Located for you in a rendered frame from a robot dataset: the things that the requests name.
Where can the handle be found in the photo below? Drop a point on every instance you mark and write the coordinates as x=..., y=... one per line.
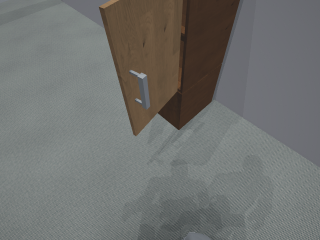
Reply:
x=143, y=88

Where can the cupboard door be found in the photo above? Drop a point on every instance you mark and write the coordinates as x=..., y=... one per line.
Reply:
x=144, y=36

